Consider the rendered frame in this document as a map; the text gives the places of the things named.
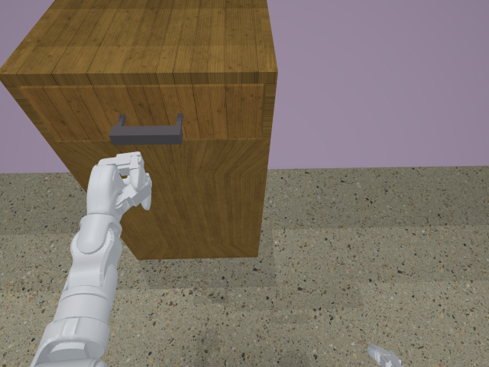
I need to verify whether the robot right hand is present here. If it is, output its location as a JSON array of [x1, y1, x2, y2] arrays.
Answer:
[[368, 344, 403, 367]]

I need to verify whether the robot left hand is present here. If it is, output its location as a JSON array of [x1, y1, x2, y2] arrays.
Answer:
[[86, 151, 152, 222]]

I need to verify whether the cabinet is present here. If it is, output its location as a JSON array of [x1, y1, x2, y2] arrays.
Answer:
[[0, 0, 278, 260]]

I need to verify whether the handle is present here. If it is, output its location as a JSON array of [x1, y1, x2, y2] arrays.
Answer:
[[109, 113, 183, 145]]

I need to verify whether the robot left forearm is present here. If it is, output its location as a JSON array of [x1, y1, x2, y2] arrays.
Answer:
[[30, 213, 122, 367]]

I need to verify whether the drawer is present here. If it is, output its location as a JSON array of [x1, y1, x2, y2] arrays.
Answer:
[[20, 84, 264, 141]]

